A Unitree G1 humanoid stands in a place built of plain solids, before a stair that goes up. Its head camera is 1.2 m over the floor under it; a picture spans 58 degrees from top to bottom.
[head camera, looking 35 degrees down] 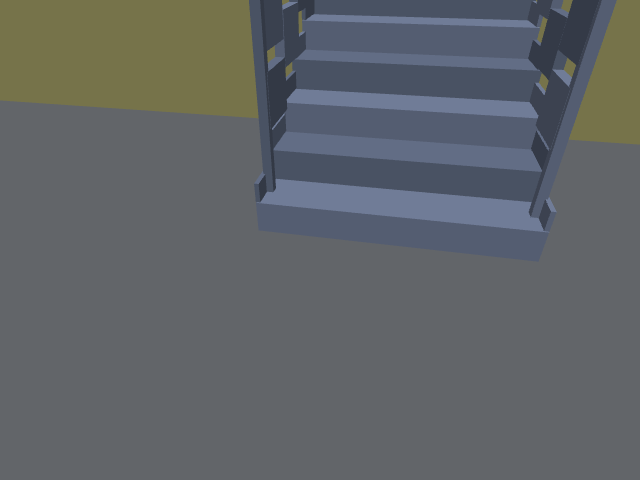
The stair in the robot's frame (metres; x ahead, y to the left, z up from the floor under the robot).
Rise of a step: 0.16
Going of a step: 0.26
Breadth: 1.32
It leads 11 degrees to the right of straight ahead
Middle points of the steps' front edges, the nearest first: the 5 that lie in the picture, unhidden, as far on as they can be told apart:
1.67 -0.34 0.16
1.92 -0.39 0.32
2.18 -0.44 0.48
2.43 -0.49 0.64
2.69 -0.54 0.80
